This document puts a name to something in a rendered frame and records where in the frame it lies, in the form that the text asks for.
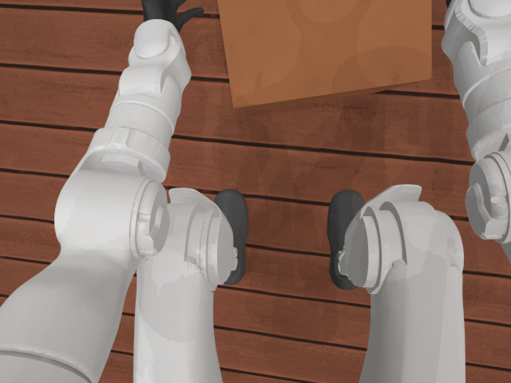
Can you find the left robot forearm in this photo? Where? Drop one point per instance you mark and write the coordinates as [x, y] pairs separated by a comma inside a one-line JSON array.
[[143, 115]]

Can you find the robot left upper arm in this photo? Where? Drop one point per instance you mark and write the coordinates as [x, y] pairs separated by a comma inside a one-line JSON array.
[[60, 326]]

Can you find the robot left hand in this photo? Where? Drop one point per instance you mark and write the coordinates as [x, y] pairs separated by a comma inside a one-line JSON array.
[[166, 10]]

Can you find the robot right upper arm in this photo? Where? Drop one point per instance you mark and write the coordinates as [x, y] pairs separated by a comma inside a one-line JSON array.
[[488, 199]]

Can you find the right robot forearm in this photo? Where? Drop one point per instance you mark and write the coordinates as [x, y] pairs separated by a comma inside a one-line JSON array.
[[477, 40]]

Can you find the robot right foot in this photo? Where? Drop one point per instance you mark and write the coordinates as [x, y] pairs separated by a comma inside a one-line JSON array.
[[343, 207]]

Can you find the right robot thigh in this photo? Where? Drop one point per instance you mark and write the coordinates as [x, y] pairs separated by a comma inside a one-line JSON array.
[[417, 330]]

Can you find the carton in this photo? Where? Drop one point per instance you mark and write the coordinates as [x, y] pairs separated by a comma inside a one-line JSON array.
[[289, 52]]

